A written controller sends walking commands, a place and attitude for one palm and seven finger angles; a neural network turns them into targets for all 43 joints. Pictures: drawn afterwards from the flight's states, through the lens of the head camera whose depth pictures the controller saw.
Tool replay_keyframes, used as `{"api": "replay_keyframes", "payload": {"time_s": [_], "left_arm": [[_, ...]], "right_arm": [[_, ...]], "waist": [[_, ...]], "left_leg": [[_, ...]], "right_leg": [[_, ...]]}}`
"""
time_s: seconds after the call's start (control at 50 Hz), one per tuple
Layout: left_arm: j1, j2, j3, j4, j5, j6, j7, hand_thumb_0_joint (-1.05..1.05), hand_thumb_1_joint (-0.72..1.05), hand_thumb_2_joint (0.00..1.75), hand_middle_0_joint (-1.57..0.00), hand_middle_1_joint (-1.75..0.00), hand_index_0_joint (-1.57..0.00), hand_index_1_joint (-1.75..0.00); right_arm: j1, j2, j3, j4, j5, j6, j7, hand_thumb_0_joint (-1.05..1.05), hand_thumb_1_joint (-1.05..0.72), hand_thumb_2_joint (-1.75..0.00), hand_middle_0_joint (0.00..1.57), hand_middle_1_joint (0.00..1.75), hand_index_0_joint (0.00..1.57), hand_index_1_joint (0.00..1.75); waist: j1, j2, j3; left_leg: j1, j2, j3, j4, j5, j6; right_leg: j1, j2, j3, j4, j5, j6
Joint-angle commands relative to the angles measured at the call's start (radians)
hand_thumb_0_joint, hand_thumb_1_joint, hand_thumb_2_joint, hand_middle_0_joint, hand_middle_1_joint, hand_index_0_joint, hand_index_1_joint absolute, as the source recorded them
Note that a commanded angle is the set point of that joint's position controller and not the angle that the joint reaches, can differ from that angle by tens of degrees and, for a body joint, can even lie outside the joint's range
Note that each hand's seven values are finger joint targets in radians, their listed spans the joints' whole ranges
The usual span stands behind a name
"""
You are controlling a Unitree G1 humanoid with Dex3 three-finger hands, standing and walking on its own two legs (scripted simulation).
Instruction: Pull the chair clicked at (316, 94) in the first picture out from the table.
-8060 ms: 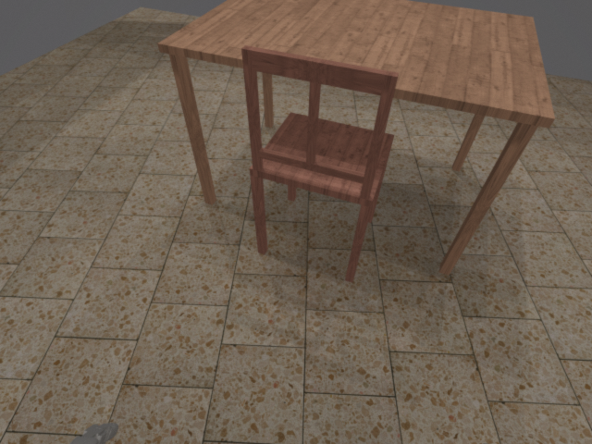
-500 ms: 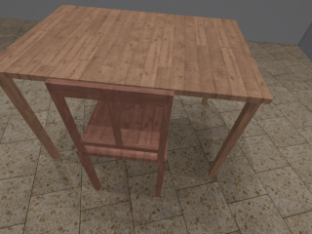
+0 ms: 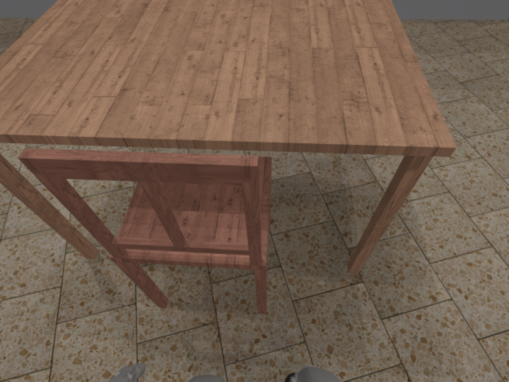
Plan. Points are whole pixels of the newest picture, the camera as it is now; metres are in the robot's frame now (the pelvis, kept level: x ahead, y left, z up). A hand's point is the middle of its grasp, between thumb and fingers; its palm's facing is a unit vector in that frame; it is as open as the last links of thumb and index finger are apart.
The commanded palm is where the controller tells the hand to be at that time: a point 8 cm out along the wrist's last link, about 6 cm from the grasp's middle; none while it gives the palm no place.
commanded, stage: come to a stop and stand still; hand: left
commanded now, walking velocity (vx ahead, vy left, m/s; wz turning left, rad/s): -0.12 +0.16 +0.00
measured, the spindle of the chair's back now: (165, 215) +0.43 +0.21 -0.08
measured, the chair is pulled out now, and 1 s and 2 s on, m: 0.00 0.00 0.00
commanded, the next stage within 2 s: look again from close up in 1.24 s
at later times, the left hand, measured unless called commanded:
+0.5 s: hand out of the picture -0.08 +0.23 -0.16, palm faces +0.08 -0.98 -0.18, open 7.4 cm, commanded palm none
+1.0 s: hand out of the picture -0.09 +0.13 -0.17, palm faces +0.04 -0.99 -0.14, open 7.3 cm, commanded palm none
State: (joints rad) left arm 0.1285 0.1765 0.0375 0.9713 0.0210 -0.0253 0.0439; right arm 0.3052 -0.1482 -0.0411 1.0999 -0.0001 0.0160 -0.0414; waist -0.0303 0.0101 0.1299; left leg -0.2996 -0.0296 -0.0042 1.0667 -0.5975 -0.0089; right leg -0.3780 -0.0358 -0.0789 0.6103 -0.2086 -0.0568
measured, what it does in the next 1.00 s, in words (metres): steps on the spot: left foot, then right foot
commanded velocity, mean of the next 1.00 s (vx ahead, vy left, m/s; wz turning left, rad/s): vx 0.06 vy -0.03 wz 0.00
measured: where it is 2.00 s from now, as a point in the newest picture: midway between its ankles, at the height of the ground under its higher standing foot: outside the picture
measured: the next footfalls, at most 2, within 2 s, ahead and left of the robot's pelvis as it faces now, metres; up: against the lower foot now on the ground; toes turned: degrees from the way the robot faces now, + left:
left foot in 0.26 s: -0.02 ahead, +0.13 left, +0.00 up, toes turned -2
right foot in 0.70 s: -0.08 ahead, -0.08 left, +0.00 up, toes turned -3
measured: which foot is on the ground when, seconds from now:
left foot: up 0.00-0.24, down 0.26-1.00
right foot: down 0.00-0.30, up 0.32-0.68, down 0.70-1.00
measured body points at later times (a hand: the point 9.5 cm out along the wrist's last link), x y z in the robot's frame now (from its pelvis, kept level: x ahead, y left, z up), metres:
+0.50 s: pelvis -0.06 +0.04 +0.02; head -0.07 +0.06 +0.47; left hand -0.08 +0.28 -0.15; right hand -0.07 -0.18 -0.13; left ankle -0.05 +0.14 -0.73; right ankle -0.10 -0.08 -0.64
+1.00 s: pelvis -0.07 -0.02 +0.01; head -0.07 -0.02 +0.46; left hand -0.09 +0.18 -0.15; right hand -0.11 -0.22 -0.15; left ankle -0.05 +0.14 -0.73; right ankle -0.12 -0.08 -0.73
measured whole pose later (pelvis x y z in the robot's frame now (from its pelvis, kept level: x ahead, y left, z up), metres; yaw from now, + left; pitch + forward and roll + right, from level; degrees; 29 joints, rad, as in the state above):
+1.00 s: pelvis -0.07 -0.02 +0.01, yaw -1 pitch -2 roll +0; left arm 0.33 0.10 0.00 1.13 0.00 -0.01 0.03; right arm 0.32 -0.10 0.00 1.17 -0.01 0.00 -0.04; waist -0.01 -0.01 0.02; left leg -0.21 0.07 0.01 0.45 -0.21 -0.06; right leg -0.10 0.06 -0.05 0.43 -0.31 -0.08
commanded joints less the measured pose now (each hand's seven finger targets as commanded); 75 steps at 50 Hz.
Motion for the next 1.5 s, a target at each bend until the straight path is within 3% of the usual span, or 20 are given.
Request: {"api": "replay_keyframes", "payload": {"time_s": [0.0, 0.12, 0.2, 0.24, 0.26, 0.28, 0.34, 0.38, 0.48, 0.58, 0.66, 0.7, 0.74, 0.8, 0.9, 1.3, 1.32, 1.34, 1.42, 1.48], "left_arm": [[0.100, 0.152, 0.033, -0.032, 0.005, 0.016, 0.011, 0.00, 0.90, 0.90, -0.20, -0.30, -0.20, -0.30], [0.101, 0.194, 0.052, -0.064, 0.018, 0.037, 0.002, 0.00, 0.90, 0.90, -0.20, -0.30, -0.20, -0.30], [0.064, 0.195, 0.049, -0.072, 0.012, 0.054, -0.004, 0.00, 0.90, 0.90, -0.20, -0.30, -0.20, -0.30], [0.074, 0.122, 0.030, -0.069, 0.004, 0.064, -0.008, 0.00, 0.90, 0.90, -0.20, -0.30, -0.20, -0.30], [0.087, 0.060, 0.020, -0.075, -0.008, 0.069, -0.013, 0.00, 0.90, 0.90, -0.20, -0.30, -0.20, -0.30], [0.087, 0.056, 0.023, -0.075, -0.008, 0.068, -0.014, 0.00, 0.90, 0.90, -0.20, -0.30, -0.20, -0.30], [0.209, 0.063, 0.034, -0.010, 0.013, 0.065, -0.033, 0.00, 0.90, 0.90, -0.20, -0.30, -0.20, -0.30], [0.245, 0.047, 0.027, 0.024, 0.013, 0.056, -0.037, 0.00, 0.90, 0.90, -0.20, -0.30, -0.20, -0.30], [0.198, 0.045, 0.020, 0.008, 0.011, 0.039, -0.035, 0.00, 0.90, 0.90, -0.20, -0.30, -0.20, -0.30], [0.197, 0.000, -0.005, 0.031, -0.005, 0.029, -0.031, 0.00, 0.90, 0.90, -0.20, -0.30, -0.20, -0.30], [0.324, 0.025, -0.007, 0.114, -0.009, 0.011, -0.011, 0.00, 0.90, 0.90, -0.20, -0.30, -0.20, -0.30], [0.313, 0.085, -0.009, 0.122, -0.012, 0.005, -0.008, 0.00, 0.90, 0.90, -0.20, -0.30, -0.20, -0.30], [0.261, 0.063, -0.010, 0.119, -0.012, -0.006, -0.007, 0.00, 0.90, 0.90, -0.20, -0.30, -0.20, -0.30], [0.263, 0.016, -0.027, 0.140, -0.019, -0.011, -0.004, 0.00, 0.90, 0.90, -0.20, -0.30, -0.20, -0.30], [0.290, 0.015, -0.025, 0.153, -0.019, 0.000, -0.003, 0.00, 0.90, 0.90, -0.20, -0.30, -0.20, -0.30], [0.336, 0.017, -0.020, 0.162, -0.012, -0.005, 0.004, 0.00, 0.90, 0.90, -0.20, -0.30, -0.20, -0.30], [0.304, 0.205, -0.027, 0.079, 0.000, -0.020, 0.017, 0.00, 0.90, 0.90, -0.20, -0.30, -0.20, -0.30], [0.310, 0.148, -0.002, 0.081, -0.003, -0.024, 0.023, 0.00, 0.90, 0.90, -0.20, -0.30, -0.20, -0.30], [0.336, 0.104, -0.001, 0.062, 0.003, -0.025, 0.026, 0.00, 0.90, 0.90, -0.20, -0.30, -0.20, -0.30], [0.288, 0.092, 0.005, 0.016, 0.010, -0.004, 0.026, 0.00, 0.90, 0.90, -0.20, -0.30, -0.20, -0.30]], "right_arm": [[0.095, -0.031, -0.015, -0.045, -0.010, 0.031, 0.016, 0.00, -0.90, -0.90, 0.20, 0.30, 0.20, 0.30], [0.011, -0.061, -0.016, -0.109, -0.017, 0.025, 0.033, 0.00, -0.90, -0.90, 0.20, 0.30, 0.20, 0.30], [0.123, -0.054, -0.007, -0.086, -0.014, 0.005, 0.037, 0.00, -0.90, -0.90, 0.20, 0.30, 0.20, 0.30], [0.174, -0.096, -0.009, -0.073, -0.022, -0.001, 0.028, 0.00, -0.90, -0.90, 0.20, 0.30, 0.20, 0.30], [0.129, -0.146, -0.014, -0.096, -0.040, -0.005, 0.026, 0.00, -0.90, -0.90, 0.20, 0.30, 0.20, 0.30], [0.016, -0.176, -0.009, -0.143, -0.044, -0.002, 0.020, 0.00, -0.90, -0.90, 0.20, 0.30, 0.20, 0.30], [-0.110, -0.145, 0.007, -0.163, -0.032, -0.023, 0.012, 0.00, -0.90, -0.90, 0.20, 0.30, 0.20, 0.30], [-0.054, -0.138, 0.006, -0.143, -0.027, -0.036, 0.009, 0.00, -0.90, -0.90, 0.20, 0.30, 0.20, 0.30], [0.130, -0.117, 0.004, -0.073, -0.034, -0.048, -0.002, 0.00, -0.90, -0.90, 0.20, 0.30, 0.20, 0.30], [0.157, -0.130, 0.002, -0.031, -0.038, -0.043, -0.007, 0.00, -0.90, -0.90, 0.20, 0.30, 0.20, 0.30], [0.131, -0.068, 0.011, -0.001, -0.008, -0.037, 0.004, 0.00, -0.90, -0.90, 0.20, 0.30, 0.20, 0.30], [0.081, -0.015, 0.028, -0.014, -0.009, -0.034, 0.010, 0.00, -0.90, -0.90, 0.20, 0.30, 0.20, 0.30], [0.075, -0.007, 0.029, 0.009, -0.024, -0.021, 0.011, 0.00, -0.90, -0.90, 0.20, 0.30, 0.20, 0.30], [0.127, 0.003, 0.037, 0.057, -0.015, -0.027, 0.001, 0.00, -0.90, -0.90, 0.20, 0.30, 0.20, 0.30], [0.102, -0.004, 0.038, 0.068, -0.014, -0.021, -0.005, 0.00, -0.90, -0.90, 0.20, 0.30, 0.20, 0.30], [0.015, -0.035, 0.029, 0.033, -0.007, -0.022, -0.014, 0.00, -0.90, -0.90, 0.20, 0.30, 0.20, 0.30], [-0.057, -0.117, 0.014, -0.079, -0.024, -0.009, 0.003, 0.00, -0.90, -0.90, 0.20, 0.30, 0.20, 0.30], [-0.043, -0.097, -0.004, -0.101, -0.014, -0.024, 0.004, 0.00, -0.90, -0.90, 0.20, 0.30, 0.20, 0.30], [-0.028, -0.061, -0.003, -0.133, -0.013, -0.023, -0.001, 0.00, -0.90, -0.90, 0.20, 0.30, 0.20, 0.30], [-0.056, -0.080, -0.014, -0.161, -0.011, -0.017, -0.001, 0.00, -0.90, -0.90, 0.20, 0.30, 0.20, 0.30]], "waist": [[0.022, -0.143, -0.158], [0.057, -0.162, -0.165], [-0.006, -0.178, -0.165], [-0.031, 0.002, -0.123], [-0.019, 0.264, -0.052], [0.010, 0.286, 0.050], [0.093, 0.162, 0.029], [0.073, 0.101, -0.002], [-0.004, 0.101, -0.059], [-0.018, 0.135, -0.146], [0.038, -0.005, -0.187], [0.038, -0.169, -0.092], [0.029, -0.232, -0.010], [0.009, -0.098, -0.015], [0.026, 0.009, 0.037], [0.033, -0.030, -0.035], [0.010, 0.028, 0.044], [0.035, 0.021, -0.015], [0.042, -0.151, -0.189], [0.034, -0.195, -0.101]], "left_leg": [[-0.040, 0.025, -0.002, 0.057, 0.094, -0.020], [-0.022, 0.032, 0.037, -0.172, 0.142, -0.025], [0.243, -0.010, 0.098, -0.541, 0.255, 0.008], [0.291, 0.067, 0.007, -0.734, 0.165, 0.022], [0.101, 0.247, -0.262, -0.916, -0.100, 0.087], [-0.155, 0.352, -0.375, -1.027, -0.179, 0.157], [-0.207, 0.270, -0.254, -0.988, -0.041, 0.140], [-0.062, 0.231, -0.177, -0.939, 0.075, 0.135], [0.174, 0.286, -0.235, -0.891, 0.215, 0.169], [0.227, 0.291, -0.227, -0.812, 0.513, 0.184], [-0.025, 0.160, -0.077, -0.674, 0.359, 0.062], [-0.075, 0.061, 0.042, -0.565, 0.227, 0.007], [-0.021, 0.077, 0.043, -0.533, 0.292, 0.002], [0.090, 0.100, 0.015, -0.622, 0.490, 0.003], [0.116, 0.119, 0.008, -0.655, 0.504, -0.002], [0.173, 0.127, 0.021, -0.673, 0.520, -0.007], [0.125, 0.064, -0.024, -0.548, 0.503, 0.017], [0.036, 0.081, 0.013, -0.490, 0.393, 0.012], [-0.086, 0.055, 0.000, -0.366, 0.256, 0.027], [-0.087, 0.067, -0.008, -0.355, 0.254, 0.032]], "right_leg": [[0.053, -0.275, 0.213, -0.245, 0.506, -0.154], [0.030, -0.259, 0.286, -0.343, -0.058, -0.146], [-0.112, -0.178, 0.247, -0.383, -0.357, -0.049], [-0.199, -0.080, 0.149, -0.224, -0.428, 0.024], [-0.188, 0.031, 0.049, 0.008, -0.341, 0.067], [-0.114, 0.049, 0.057, 0.191, -0.246, 0.061], [-0.058, 0.053, 0.108, 0.458, -0.114, 0.052], [-0.136, 0.058, 0.087, 0.528, -0.088, 0.056], [-0.232, 0.014, 0.082, 0.438, -0.167, 0.056], [-0.012, 0.019, 0.049, 0.041, -0.312, 0.049], [0.374, -0.048, 0.124, -0.294, -0.002, 0.037], [0.262, -0.219, 0.275, -0.374, -0.005, -0.037], [0.138, -0.183, 0.261, -0.383, 0.044, -0.056], [0.137, -0.114, 0.168, -0.290, 0.226, -0.031], [0.102, -0.070, 0.160, -0.326, 0.076, 0.012], [0.191, -0.067, 0.163, -0.314, 0.303, 0.053], [0.120, -0.058, 0.200, -0.293, 0.371, 0.093], [0.150, -0.128, 0.249, -0.263, 0.401, 0.095], [0.369, -0.175, 0.264, -0.181, 0.724, 0.030], [0.258, -0.165, 0.239, -0.182, 0.563, -0.050]]}}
